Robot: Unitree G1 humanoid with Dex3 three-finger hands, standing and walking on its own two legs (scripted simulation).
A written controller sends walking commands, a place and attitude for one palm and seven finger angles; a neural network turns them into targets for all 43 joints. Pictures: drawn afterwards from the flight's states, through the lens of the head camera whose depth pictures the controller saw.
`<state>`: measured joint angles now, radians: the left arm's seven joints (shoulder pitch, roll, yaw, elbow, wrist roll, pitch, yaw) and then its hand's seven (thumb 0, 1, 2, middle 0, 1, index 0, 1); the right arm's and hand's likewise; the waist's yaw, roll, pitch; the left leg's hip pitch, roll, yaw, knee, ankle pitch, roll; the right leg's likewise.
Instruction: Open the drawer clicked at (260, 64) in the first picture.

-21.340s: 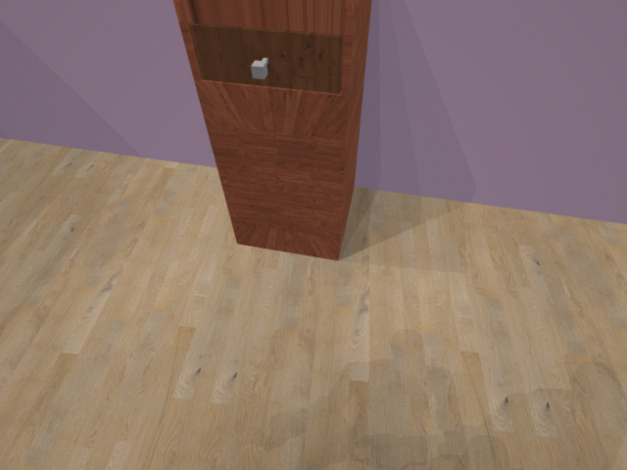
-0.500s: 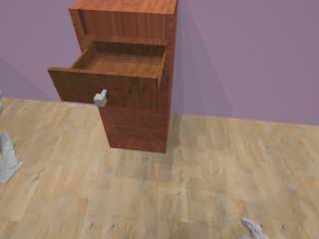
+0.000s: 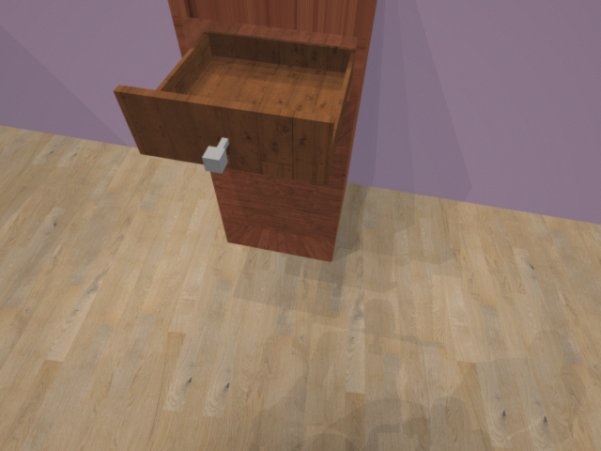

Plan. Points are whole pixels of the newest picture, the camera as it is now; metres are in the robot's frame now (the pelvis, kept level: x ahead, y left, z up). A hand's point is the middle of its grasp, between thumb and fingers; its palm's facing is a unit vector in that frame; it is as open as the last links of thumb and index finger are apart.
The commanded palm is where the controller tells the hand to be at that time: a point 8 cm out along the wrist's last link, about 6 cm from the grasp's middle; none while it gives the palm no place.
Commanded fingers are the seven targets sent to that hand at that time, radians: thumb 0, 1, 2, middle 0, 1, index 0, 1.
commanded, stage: let the arm hang, fingers relaxed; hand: left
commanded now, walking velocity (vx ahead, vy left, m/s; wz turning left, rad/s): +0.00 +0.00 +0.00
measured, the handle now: (218, 153) +0.57 +0.19 +0.04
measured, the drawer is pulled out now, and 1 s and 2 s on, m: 0.30 0.30 0.30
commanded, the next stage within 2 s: look to check the result in 0.64 s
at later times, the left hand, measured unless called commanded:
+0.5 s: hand out of the picture +0.03 +0.18 -0.17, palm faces +0.01 -0.98 -0.22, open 7.3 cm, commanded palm none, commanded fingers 0.00 0.90 0.90 -0.20 -0.30 -0.20 -0.30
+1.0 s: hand out of the picture +0.02 +0.16 -0.17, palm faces +0.01 -0.98 -0.21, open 7.3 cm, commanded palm none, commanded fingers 0.00 0.90 0.90 -0.20 -0.30 -0.20 -0.30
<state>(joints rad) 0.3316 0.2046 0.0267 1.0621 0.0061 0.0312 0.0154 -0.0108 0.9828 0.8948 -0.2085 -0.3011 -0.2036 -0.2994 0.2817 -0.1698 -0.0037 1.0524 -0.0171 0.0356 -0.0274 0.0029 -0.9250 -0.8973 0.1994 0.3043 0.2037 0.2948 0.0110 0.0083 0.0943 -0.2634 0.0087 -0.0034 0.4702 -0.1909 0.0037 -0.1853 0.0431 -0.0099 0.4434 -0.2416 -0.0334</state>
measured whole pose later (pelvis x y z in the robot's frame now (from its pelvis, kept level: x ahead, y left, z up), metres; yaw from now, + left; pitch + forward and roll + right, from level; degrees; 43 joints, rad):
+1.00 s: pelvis +0.02 -0.01 +0.00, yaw -1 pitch -2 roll +0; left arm 0.26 0.14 0.02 1.14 0.01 0.00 0.03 0.00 0.91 0.90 -0.20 -0.30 -0.20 -0.30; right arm 0.26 -0.14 -0.02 1.12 -0.01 0.02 -0.04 0.00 -0.91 -0.90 0.20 0.30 0.20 0.29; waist -0.01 0.03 0.07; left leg -0.19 0.02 0.02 0.40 -0.19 -0.01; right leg -0.13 0.05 0.01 0.40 -0.24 -0.05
